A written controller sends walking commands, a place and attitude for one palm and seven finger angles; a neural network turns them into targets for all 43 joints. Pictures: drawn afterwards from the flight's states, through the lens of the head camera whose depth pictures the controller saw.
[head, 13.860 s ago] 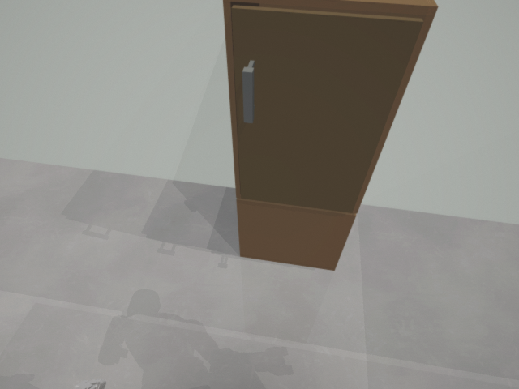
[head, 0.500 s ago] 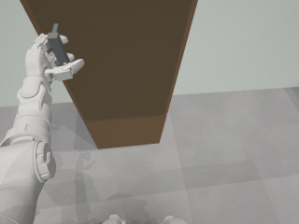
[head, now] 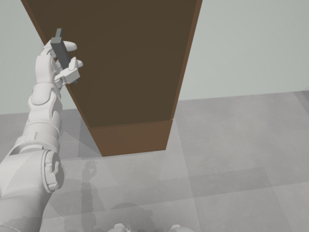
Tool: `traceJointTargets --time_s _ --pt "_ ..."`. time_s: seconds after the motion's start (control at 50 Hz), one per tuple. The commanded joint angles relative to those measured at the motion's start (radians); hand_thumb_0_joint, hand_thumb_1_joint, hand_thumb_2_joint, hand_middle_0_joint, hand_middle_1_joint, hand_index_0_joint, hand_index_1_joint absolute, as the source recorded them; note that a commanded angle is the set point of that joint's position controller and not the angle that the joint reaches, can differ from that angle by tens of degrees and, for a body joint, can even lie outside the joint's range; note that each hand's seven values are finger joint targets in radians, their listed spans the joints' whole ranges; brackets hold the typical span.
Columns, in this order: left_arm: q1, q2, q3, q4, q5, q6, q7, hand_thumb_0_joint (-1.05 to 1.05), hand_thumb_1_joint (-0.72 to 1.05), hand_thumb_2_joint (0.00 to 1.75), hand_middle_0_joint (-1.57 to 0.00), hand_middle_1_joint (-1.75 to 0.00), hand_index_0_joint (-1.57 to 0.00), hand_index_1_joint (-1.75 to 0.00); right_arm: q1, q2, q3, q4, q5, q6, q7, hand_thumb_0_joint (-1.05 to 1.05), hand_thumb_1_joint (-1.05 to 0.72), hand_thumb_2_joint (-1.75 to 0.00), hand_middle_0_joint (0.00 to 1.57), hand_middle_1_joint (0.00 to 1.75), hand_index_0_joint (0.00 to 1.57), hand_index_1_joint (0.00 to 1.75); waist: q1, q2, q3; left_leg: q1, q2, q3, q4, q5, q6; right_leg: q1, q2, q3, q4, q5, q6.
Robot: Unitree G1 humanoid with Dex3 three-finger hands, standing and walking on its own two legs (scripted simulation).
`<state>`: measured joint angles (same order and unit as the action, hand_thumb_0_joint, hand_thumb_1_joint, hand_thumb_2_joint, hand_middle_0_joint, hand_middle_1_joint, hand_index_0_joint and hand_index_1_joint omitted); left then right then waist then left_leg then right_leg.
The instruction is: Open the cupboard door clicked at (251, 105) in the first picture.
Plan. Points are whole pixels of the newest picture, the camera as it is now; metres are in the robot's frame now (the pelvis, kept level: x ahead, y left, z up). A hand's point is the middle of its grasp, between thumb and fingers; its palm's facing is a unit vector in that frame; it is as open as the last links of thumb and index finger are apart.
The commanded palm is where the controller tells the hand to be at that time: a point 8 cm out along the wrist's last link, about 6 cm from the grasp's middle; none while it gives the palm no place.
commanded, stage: pull the door open along its arc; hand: left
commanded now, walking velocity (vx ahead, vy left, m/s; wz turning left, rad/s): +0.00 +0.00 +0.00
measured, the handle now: (66, 57) +0.55 +0.20 +0.12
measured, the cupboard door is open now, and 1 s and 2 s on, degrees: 0 46 43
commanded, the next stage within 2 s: open thumb and fingers to let go in 0.86 s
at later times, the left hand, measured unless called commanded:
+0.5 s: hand (91, 107) +0.38 +0.12 +0.12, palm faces +0.31 -0.95 +0.08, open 6.0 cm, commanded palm +0.32 +0.16 +0.12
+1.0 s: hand (139, 144) +0.29 +0.02 +0.12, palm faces +0.33 -0.94 -0.04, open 5.9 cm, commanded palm +0.25 +0.06 +0.12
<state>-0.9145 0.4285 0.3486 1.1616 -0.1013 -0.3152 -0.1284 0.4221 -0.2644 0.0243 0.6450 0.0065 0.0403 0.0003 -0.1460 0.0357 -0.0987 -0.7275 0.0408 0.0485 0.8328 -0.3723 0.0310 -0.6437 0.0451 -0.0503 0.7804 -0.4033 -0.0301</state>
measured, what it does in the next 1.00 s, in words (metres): stands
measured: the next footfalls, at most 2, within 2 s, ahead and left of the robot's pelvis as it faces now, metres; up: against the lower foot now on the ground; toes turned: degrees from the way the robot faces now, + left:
none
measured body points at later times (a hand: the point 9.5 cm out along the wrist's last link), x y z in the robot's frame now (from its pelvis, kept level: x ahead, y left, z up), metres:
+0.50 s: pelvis +0.01 -0.01 +0.01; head +0.03 -0.02 +0.46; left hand +0.36 +0.17 +0.12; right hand +0.16 -0.24 -0.09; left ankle +0.01 +0.10 -0.70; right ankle -0.02 -0.10 -0.70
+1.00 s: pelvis +0.00 -0.05 +0.02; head -0.01 -0.08 +0.47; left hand +0.26 +0.07 +0.13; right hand +0.20 -0.24 -0.08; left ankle +0.01 +0.10 -0.70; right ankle -0.02 -0.10 -0.70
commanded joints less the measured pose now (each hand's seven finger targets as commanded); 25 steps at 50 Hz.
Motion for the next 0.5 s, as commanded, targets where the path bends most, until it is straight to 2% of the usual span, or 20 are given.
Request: traceJointTargets --time_s 0.0,0.08,0.12,0.2,0.24,0.26,0.3,0.32,0.36,0.38,0.42,0.44,0.46,0.48 --pt "-0.35 0.186 0.001 -0.259 -0.022 -0.073 -0.024 0.0 0.9 0.9 -0.4 -1.35 -0.4 -1.35 0.102 -0.169 -0.068 -0.084 0.004 -0.019 -0.012 0.0 -0.9 -0.9 0.2 0.3 0.2 0.3 0.028 0.048 -0.419 0.387 -0.025 -0.074 -0.065 0.373 0.005 0.097 0.02 0.024 -0.085 0.401 0.01" --pt "-0.198 0.14 -0.009 -0.364 -0.058 -0.051 -0.033 0.0 0.9 0.9 -0.4 -1.35 -0.4 -1.35 0.068 -0.161 -0.073 -0.117 0.015 -0.016 -0.009 0.0 -0.9 -0.9 0.2 0.3 0.2 0.3 0.057 -0.002 -0.424 0.374 -0.031 -0.053 -0.082 0.388 0.012 0.181 0.02 0.029 -0.098 0.468 0.014" --pt "-0.102 0.125 -0.017 -0.445 -0.064 -0.038 -0.03 0.0 0.9 0.9 -0.4 -1.35 -0.4 -1.35 0.052 -0.159 -0.074 -0.136 0.021 -0.017 -0.007 0.0 -0.9 -0.9 0.2 0.3 0.2 0.3 0.08 0.03 -0.426 0.401 -0.031 -0.053 -0.088 0.437 0.01 0.201 0.019 0.023 -0.094 0.493 0.007" --pt "0.106 0.057 -0.049 -0.624 -0.093 0.004 -0.019 0.0 0.9 0.9 -0.4 -1.35 -0.4 -1.35 -0.006 -0.144 -0.075 -0.172 0.032 -0.03 0.001 0.0 -0.9 -0.9 0.2 0.3 0.2 0.3 0.108 0.001 -0.377 0.411 -0.03 -0.038 -0.113 0.451 0.012 0.24 0.015 0.02 -0.113 0.531 0.013" --pt "0.161 0.035 -0.068 -0.705 -0.097 0.019 -0.007 0.0 0.9 0.9 -0.4 -1.35 -0.4 -1.35 -0.036 -0.138 -0.074 -0.18 0.037 -0.037 -0.001 0.0 -0.9 -0.9 0.2 0.3 0.2 0.3 0.111 -0.005 -0.338 0.406 -0.032 -0.034 -0.126 0.436 0.013 0.255 0.011 0.021 -0.121 0.53 0.014" --pt "0.197 0.011 -0.038 -0.745 -0.119 0.034 0.036 0.0 0.9 0.9 -0.4 -1.35 -0.4 -1.35 -0.058 -0.127 -0.073 -0.187 0.037 -0.042 -0.002 0.0 -0.9 -0.9 0.2 0.3 0.2 0.3 0.137 -0.011 -0.32 0.395 -0.033 -0.031 -0.135 0.417 0.01 0.262 0.011 0.017 -0.131 0.511 0.015" --pt "0.255 -0.069 -0.044 -0.827 -0.127 0.069 0.137 0.0 0.9 0.9 -0.4 -1.35 -0.4 -1.35 -0.096 -0.109 -0.069 -0.192 0.034 -0.06 0.003 0.0 -0.9 -0.9 0.2 0.3 0.2 0.3 0.153 -0.042 -0.291 0.385 -0.036 -0.026 -0.153 0.383 0.004 0.276 0.009 0.005 -0.144 0.48 0.017" --pt "0.283 -0.092 -0.048 -0.868 -0.116 0.082 0.198 0.0 0.9 0.9 -0.4 -1.35 -0.4 -1.35 -0.111 -0.106 -0.066 -0.193 0.028 -0.068 0.005 0.0 -0.9 -0.9 0.2 0.3 0.2 0.3 0.16 -0.065 -0.276 0.375 -0.038 -0.026 -0.156 0.373 0.004 0.287 0.008 0.006 -0.149 0.468 0.018" --pt "0.313 -0.179 -0.088 -0.934 -0.08 0.118 0.329 0.0 0.9 0.9 -0.4 -1.35 -0.4 -1.35 -0.151 -0.091 -0.063 -0.19 0.016 -0.074 0.013 0.0 -0.9 -0.9 0.2 0.3 0.2 0.3 0.16 -0.059 -0.252 0.381 -0.038 -0.027 -0.164 0.364 -0.003 0.281 0.0 0.001 -0.151 0.448 0.019" --pt "0.322 -0.222 -0.127 -0.979 -0.053 0.132 0.382 0.0 0.9 0.9 -0.4 -1.35 -0.4 -1.35 -0.164 -0.086 -0.064 -0.189 0.007 -0.074 0.018 0.0 -0.9 -0.9 0.2 0.3 0.2 0.3 0.155 -0.038 -0.263 0.401 -0.036 -0.026 -0.164 0.369 -0.006 0.281 -0.003 -0.001 -0.147 0.44 0.018" --pt "0.38 -0.274 -0.177 -1.058 0.006 0.159 0.487 0.0 0.9 0.9 -0.4 -1.35 -0.4 -1.35 -0.19 -0.077 -0.064 -0.193 -0.013 -0.068 0.025 0.0 -0.9 -0.9 0.2 0.3 0.2 0.3 0.161 -0.064 -0.281 0.417 -0.034 -0.03 -0.159 0.395 -0.006 0.298 -0.008 0.0 -0.142 0.451 0.017" --pt "0.401 -0.331 -0.229 -1.091 0.034 0.176 0.535 0.0 0.9 0.9 -0.4 -1.35 -0.4 -1.35 -0.213 -0.066 -0.062 -0.199 -0.018 -0.062 0.029 0.0 -0.9 -0.9 0.2 0.3 0.2 0.3 0.16 -0.06 -0.275 0.423 -0.032 -0.031 -0.165 0.391 -0.008 0.299 -0.015 -0.002 -0.143 0.444 0.016" --pt "0.398 -0.367 -0.284 -1.141 0.067 0.19 0.567 0.0 0.9 0.9 -0.4 -1.35 -0.4 -1.35 -0.226 -0.064 -0.062 -0.202 -0.025 -0.056 0.031 0.0 -0.9 -0.9 0.2 0.3 0.2 0.3 0.148 -0.042 -0.284 0.443 -0.03 -0.032 -0.162 0.389 -0.01 0.292 -0.019 0.0 -0.141 0.437 0.015" --pt "0.428 -0.407 -0.313 -1.158 0.084 0.21 0.603 0.0 0.9 0.9 -0.4 -1.35 -0.4 -1.35 -0.243 -0.057 -0.061 -0.204 -0.029 -0.048 0.03 0.0 -0.9 -0.9 0.2 0.3 0.2 0.3 0.151 -0.036 -0.272 0.446 -0.028 -0.034 -0.164 0.382 -0.013 0.293 -0.022 -0.001 -0.146 0.423 0.011"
